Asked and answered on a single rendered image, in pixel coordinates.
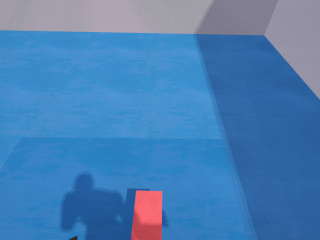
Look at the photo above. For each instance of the carton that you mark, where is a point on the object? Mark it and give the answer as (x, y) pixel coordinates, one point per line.
(147, 216)

